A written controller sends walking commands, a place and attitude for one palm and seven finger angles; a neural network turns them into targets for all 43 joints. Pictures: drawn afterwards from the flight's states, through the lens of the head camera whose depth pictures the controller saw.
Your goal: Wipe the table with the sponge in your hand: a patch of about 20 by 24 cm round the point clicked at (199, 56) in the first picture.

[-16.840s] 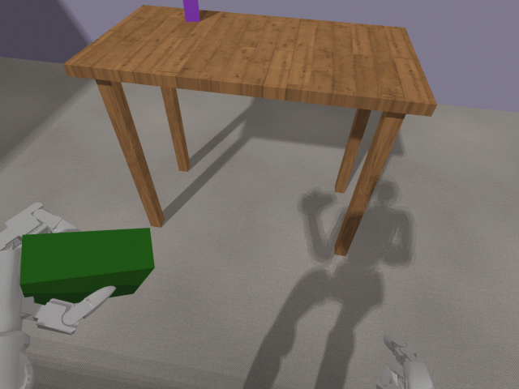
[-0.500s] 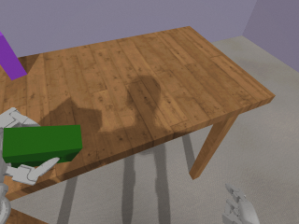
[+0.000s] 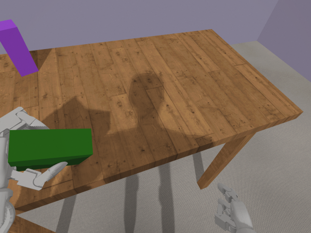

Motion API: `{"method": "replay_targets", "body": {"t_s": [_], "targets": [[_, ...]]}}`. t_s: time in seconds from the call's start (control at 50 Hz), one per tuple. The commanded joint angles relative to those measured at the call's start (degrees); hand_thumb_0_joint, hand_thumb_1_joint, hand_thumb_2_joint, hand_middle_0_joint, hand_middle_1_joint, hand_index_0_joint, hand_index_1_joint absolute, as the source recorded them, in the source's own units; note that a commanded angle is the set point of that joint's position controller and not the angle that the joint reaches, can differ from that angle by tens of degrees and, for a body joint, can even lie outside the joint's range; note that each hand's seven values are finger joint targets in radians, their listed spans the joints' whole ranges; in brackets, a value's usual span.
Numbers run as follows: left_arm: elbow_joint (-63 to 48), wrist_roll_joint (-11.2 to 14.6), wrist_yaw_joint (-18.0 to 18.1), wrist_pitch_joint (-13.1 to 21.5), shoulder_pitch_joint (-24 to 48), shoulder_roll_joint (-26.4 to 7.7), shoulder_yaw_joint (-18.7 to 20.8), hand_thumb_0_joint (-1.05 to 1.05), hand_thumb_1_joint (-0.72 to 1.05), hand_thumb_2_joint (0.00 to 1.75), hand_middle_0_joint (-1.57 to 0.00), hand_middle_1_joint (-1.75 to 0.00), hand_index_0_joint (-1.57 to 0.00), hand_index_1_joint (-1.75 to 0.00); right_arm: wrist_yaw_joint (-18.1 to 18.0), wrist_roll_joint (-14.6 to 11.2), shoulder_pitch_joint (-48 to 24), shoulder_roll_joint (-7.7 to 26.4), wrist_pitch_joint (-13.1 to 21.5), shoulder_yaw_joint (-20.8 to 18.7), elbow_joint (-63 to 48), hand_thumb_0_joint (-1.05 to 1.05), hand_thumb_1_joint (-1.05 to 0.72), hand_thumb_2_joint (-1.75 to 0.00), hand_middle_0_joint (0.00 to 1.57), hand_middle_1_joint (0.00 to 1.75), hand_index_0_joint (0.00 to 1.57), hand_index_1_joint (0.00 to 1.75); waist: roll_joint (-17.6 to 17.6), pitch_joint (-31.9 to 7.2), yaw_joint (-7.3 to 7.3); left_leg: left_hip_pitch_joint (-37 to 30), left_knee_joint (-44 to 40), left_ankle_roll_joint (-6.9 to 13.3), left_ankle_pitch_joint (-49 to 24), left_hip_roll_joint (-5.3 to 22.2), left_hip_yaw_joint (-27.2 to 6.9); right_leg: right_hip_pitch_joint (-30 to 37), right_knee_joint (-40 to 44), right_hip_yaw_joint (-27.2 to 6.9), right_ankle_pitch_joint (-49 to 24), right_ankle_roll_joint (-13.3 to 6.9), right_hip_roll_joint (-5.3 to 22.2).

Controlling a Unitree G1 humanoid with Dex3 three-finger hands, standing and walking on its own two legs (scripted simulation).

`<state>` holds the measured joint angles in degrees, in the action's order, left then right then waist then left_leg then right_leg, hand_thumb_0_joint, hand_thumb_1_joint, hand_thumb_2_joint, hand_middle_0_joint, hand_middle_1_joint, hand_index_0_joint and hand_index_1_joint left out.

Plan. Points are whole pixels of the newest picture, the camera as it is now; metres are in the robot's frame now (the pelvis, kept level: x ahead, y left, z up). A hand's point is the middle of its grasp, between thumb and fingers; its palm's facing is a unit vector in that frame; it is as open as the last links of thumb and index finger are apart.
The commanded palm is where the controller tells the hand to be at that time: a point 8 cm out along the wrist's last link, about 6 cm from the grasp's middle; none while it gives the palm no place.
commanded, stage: come to a stop and stand still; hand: left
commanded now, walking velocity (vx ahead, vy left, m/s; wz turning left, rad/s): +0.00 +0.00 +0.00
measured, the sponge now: (62, 150) +0.24 +0.21 +0.14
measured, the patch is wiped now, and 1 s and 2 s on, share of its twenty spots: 0.00 0.00 0.00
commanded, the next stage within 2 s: look again from close up in 1.20 s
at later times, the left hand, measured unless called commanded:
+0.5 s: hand (44, 166) +0.19 +0.22 +0.15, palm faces +0.29 -0.87 -0.40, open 9.3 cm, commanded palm +0.14 +0.27 +0.18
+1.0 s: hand (34, 153) +0.21 +0.25 +0.16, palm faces +0.38 -0.84 -0.39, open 9.3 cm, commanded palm +0.15 +0.28 +0.18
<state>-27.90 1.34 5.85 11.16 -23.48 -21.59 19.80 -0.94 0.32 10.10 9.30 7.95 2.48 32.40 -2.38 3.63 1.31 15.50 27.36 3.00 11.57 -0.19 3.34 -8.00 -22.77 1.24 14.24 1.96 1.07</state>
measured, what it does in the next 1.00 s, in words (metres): stands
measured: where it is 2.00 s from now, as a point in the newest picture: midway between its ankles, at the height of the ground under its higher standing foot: outside the picture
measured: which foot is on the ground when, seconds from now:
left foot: down 0.00-1.00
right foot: down 0.00-1.00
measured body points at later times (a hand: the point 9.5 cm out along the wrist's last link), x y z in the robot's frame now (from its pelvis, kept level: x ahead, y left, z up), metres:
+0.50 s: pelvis -0.02 -0.01 +0.00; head -0.01 +0.01 +0.45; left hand +0.17 +0.27 +0.17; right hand +0.15 -0.24 -0.07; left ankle +0.03 +0.08 -0.74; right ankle -0.02 -0.14 -0.74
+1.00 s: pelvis -0.01 +0.00 +0.00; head +0.02 +0.02 +0.45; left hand +0.19 +0.29 +0.18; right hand +0.18 -0.22 -0.07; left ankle +0.03 +0.08 -0.74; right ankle -0.02 -0.14 -0.74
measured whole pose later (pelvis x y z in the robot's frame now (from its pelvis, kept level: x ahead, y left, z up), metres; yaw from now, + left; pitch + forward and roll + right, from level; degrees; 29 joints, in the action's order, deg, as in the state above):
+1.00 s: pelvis -0.01 +0.00 +0.00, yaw +0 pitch -1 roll -2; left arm -26.5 1.4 5.8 11.9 -23.6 -21.5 20.9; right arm -1.4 0.0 11.0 10.5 8.4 1.6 32.6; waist -1.4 4.0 1.2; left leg 15.5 27.3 2.7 10.9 0.1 2.9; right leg -8.0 -22.9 1.4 13.8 1.6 0.7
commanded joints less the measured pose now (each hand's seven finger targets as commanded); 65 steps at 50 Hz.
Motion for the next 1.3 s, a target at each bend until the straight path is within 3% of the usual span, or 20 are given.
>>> {"method": "replay_targets", "body": {"t_s": [0.0, 0.16, 0.18, 0.2, 0.22, 0.24, 0.26, 0.28, 0.32, 0.38, 0.42, 0.44, 0.52, 0.66, 0.74, 0.84, 0.94, 1.04, 1.16, 1.28], "targets": [[-13.79, 1.09, 1.31, 3.85, 4.56, -8.86, 7.05, 0.00, 0.10, 1.30, -1.20, -1.60, -1.20, -1.60, -0.79, -0.70, -3.36, 9.01, 2.47, -4.15, -8.38, 0.00, -0.90, -0.90, 0.20, 0.30, 0.20, 0.30, 8.57, -12.27, -0.07, -8.75, -4.94, -1.62, -15.53, 5.97, -6.72, 0.73, 0.55, -0.15, -9.97, -2.20, -0.19], [-11.00, 0.87, 1.64, 2.77, 4.39, -6.96, 4.97, 0.00, 0.10, 1.30, -1.20, -1.60, -1.20, -1.60, -0.93, -0.93, -3.78, 9.11, 1.45, -4.09, -8.22, 0.00, -0.90, -0.90, 0.20, 0.30, 0.20, 0.30, 6.88, -9.80, -0.25, -5.83, -6.97, -1.64, -6.04, 5.39, -6.92, 1.24, 2.85, -0.38, -7.86, -2.17, 0.00], [-25.53, -7.95, 1.38, 9.07, 61.94, -52.91, 38.15, 0.00, 0.10, 1.30, -1.20, -1.60, -1.20, -1.60, -0.41, 2.61, -0.18, 11.71, 3.41, -5.08, -8.01, 0.00, -0.90, -0.90, 0.20, 0.30, 0.20, 0.30, -0.22, -1.74, 1.57, 1.35, 2.59, -0.47, -12.15, 6.79, -6.44, -10.31, 4.75, -5.95, -13.82, -3.48, 5.35], [8.66, -2.44, -1.13, 6.40, 27.16, -15.67, 13.63, 0.00, 0.10, 1.30, -1.20, -1.60, -1.20, -1.60, -0.68, 0.34, -2.74, 3.87, 3.41, -2.29, -3.51, 0.00, -0.90, -0.90, 0.20, 0.30, 0.20, 0.30, 0.85, -12.01, -0.29, -7.44, -1.56, -1.11, -17.35, 2.69, -6.07, -6.80, -0.03, -4.84, -15.16, -5.94, 5.19], [7.27, -0.51, -1.89, 5.81, 13.24, -9.39, 8.72, 0.00, 0.10, 1.30, -1.20, -1.60, -1.20, -1.60, -0.60, -0.54, 0.67, 9.63, 4.49, -5.87, -7.62, 0.00, -0.90, -0.90, 0.20, 0.30, 0.20, 0.30, 8.48, -14.87, 1.67, -13.05, -0.26, -1.68, -22.06, 4.02, -4.61, -4.58, 0.27, -8.29, -18.84, -4.58, 2.95], [2.53, 1.08, -1.81, 5.28, 7.25, -1.77, 1.45, 0.00, 0.10, 1.30, -1.20, -1.60, -1.20, -1.60, 0.57, -1.68, -0.82, 8.83, 4.61, -5.91, -8.23, 0.00, -0.90, -0.90, 0.20, 0.30, 0.20, 0.30, 16.73, -18.31, 0.94, -16.75, -0.54, -1.33, -27.16, 5.01, -4.18, -2.87, -4.24, -3.73, -16.63, -3.88, 2.10], [-7.76, 0.82, -1.27, 5.62, 8.21, -5.67, 3.57, 0.00, 0.10, 1.30, -1.20, -1.60, -1.20, -1.60, 1.49, -1.10, -0.05, 10.28, 4.21, -6.70, -8.98, 0.00, -0.90, -0.90, 0.20, 0.30, 0.20, 0.30, 17.28, -19.27, 0.69, -16.69, -1.20, -0.84, -30.55, 6.85, -5.84, -2.32, -6.08, -2.34, -11.40, -3.48, 1.67], [-11.48, 0.76, -1.02, 5.57, 6.60, -6.37, 3.49, 0.00, 0.10, 1.30, -1.20, -1.60, -1.20, -1.60, 2.22, -1.04, -1.40, 9.88, 4.16, -6.32, -9.53, 0.00, -0.90, -0.90, 0.20, 0.30, 0.20, 0.30, 14.02, -18.13, 0.91, -14.34, -1.32, -0.34, -29.78, 8.12, -6.97, -2.26, -6.11, -1.71, -7.20, -3.05, 1.27], [-13.14, 0.84, -0.53, 4.83, 2.16, -7.22, 4.49, 0.00, 0.10, 1.30, -1.20, -1.60, -1.20, -1.60, 2.42, -1.25, -2.72, 9.69, 3.94, -5.65, -10.47, 0.00, -0.90, -0.90, 0.20, 0.30, 0.20, 0.30, 6.28, -15.01, 0.87, -6.31, -2.38, -0.47, -19.02, 7.82, -7.12, 1.10, -3.07, -1.62, -7.44, -2.48, 1.26], [-11.58, 1.40, 0.82, 4.57, 0.33, -10.09, 8.90, 0.00, 0.10, 1.30, -1.20, -1.60, -1.20, -1.60, 0.80, -1.40, -3.48, 9.57, 3.24, -5.09, -10.51, 0.00, -0.90, -0.90, 0.20, 0.30, 0.20, 0.30, 0.99, -11.15, 0.23, -1.98, -3.98, -1.23, -4.63, 5.70, -6.41, 0.16, -0.04, -1.92, -4.57, -2.63, 1.71], [-10.05, 1.77, 0.96, 5.05, 2.41, -11.31, 10.67, 0.00, 0.10, 1.30, -1.20, -1.60, -1.20, -1.60, -0.49, -1.21, -3.92, 9.30, 2.93, -4.81, -10.30, 0.00, -0.90, -0.90, 0.20, 0.30, 0.20, 0.30, 0.80, -7.64, -0.21, -1.49, -4.63, -1.48, 3.81, 4.34, -6.40, -3.84, 3.23, -4.22, 0.67, -3.24, 2.34], [-10.64, 1.55, 1.52, 5.21, 3.83, -14.07, 12.95, 0.00, 0.10, 1.30, -1.20, -1.60, -1.20, -1.60, -1.25, -1.18, -4.47, 9.45, 2.52, -4.71, -9.77, 0.00, -0.90, -0.90, 0.20, 0.30, 0.20, 0.30, 3.78, -6.95, -0.27, -2.31, -5.11, -1.43, 5.56, 4.44, -6.27, -5.41, 3.65, -4.35, 2.64, -3.41, 2.42], [-8.74, 0.93, 1.10, 5.93, 8.49, -10.38, 8.82, 0.00, 0.10, 1.30, -1.20, -1.60, -1.20, -1.60, -1.82, -0.85, -3.69, 9.35, 3.10, -4.57, -9.25, 0.00, -0.90, -0.90, 0.20, 0.30, 0.20, 0.30, 6.88, -5.18, -0.50, -1.17, -6.73, -1.08, 13.22, 3.85, -6.82, -6.08, 6.15, -5.52, 9.55, -3.73, 1.66], [-7.93, -0.22, 1.09, 5.10, 8.80, -6.42, 3.53, 0.00, 0.10, 1.30, -1.20, -1.60, -1.20, -1.60, -1.46, -0.61, -3.59, 9.79, 4.45, -4.30, -7.82, 0.00, -0.90, -0.90, 0.20, 0.30, 0.20, 0.30, 5.07, -5.16, -0.47, -3.00, -7.15, -1.12, 12.15, 3.56, -6.84, -6.31, 7.42, -4.42, 9.29, -3.26, 1.22], [-10.51, -0.34, 1.53, 5.11, 7.56, -9.35, 6.75, 0.00, 0.10, 1.30, -1.20, -1.60, -1.20, -1.60, -1.38, -0.77, -4.31, 9.69, 4.57, -4.32, -7.78, 0.00, -0.90, -0.90, 0.20, 0.30, 0.20, 0.30, 7.56, -6.63, 0.03, -3.49, -8.21, -1.30, 8.44, 4.01, -7.16, -3.49, 4.74, -2.86, 2.38, -2.92, 0.35], [-10.17, 0.43, 1.42, 4.93, 3.73, -9.98, 8.90, 0.00, 0.10, 1.30, -1.20, -1.60, -1.20, -1.60, -1.28, -0.80, -4.13, 9.18, 3.95, -4.20, -8.16, 0.00, -0.90, -0.90, 0.20, 0.30, 0.20, 0.30, 5.94, -8.82, 0.20, -4.61, -6.27, -1.29, -0.71, 3.81, -6.41, -0.54, 3.31, -2.19, -5.76, -2.84, 0.64], [-13.00, 0.72, 1.18, 4.62, 4.27, -9.32, 8.04, 0.00, 0.10, 1.30, -1.20, -1.60, -1.20, -1.60, -1.15, -0.99, -4.05, 9.26, 3.73, -4.21, -8.31, 0.00, -0.90, -0.90, 0.20, 0.30, 0.20, 0.30, 8.52, -11.24, 0.21, -8.53, -5.24, -1.39, -11.08, 4.72, -6.54, -0.09, 0.55, -0.88, -10.13, -2.42, 0.27], [-12.92, 0.61, 1.38, 3.77, 3.68, -9.04, 7.61, 0.00, 0.10, 1.30, -1.20, -1.60, -1.20, -1.60, -1.02, -1.16, -3.88, 9.32, 2.95, -4.38, -8.28, 0.00, -0.90, -0.90, 0.20, 0.30, 0.20, 0.30, 7.34, -11.83, 0.17, -9.41, -4.17, -1.43, -14.90, 5.21, -6.65, 0.22, 0.54, -0.84, -11.44, -2.32, 0.55], [-10.53, 0.92, 1.41, 2.89, 3.67, -6.97, 5.81, 0.00, 0.10, 1.30, -1.20, -1.60, -1.20, -1.60, -1.20, -1.01, -3.84, 9.19, 1.56, -4.26, -8.21, 0.00, -0.90, -0.90, 0.20, 0.30, 0.20, 0.30, 5.24, -9.75, -0.07, -6.90, -4.97, -1.12, -8.08, 4.94, -6.50, 0.58, 2.64, -1.24, -9.76, -2.44, 1.25], [-12.78, 0.90, 1.79, 2.93, 5.81, -7.94, 5.90, 0.00, 0.10, 1.30, -1.20, -1.60, -1.20, -1.60, -1.49, -1.14, -4.51, 9.31, 1.49, -4.45, -8.68, 0.00, -0.90, -0.90, 0.20, 0.30, 0.20, 0.30, 7.29, -8.70, -0.10, -5.51, -6.63, -1.03, -2.53, 4.69, -7.12, 1.23, 3.16, -1.94, -7.90, -2.74, 1.35]]}}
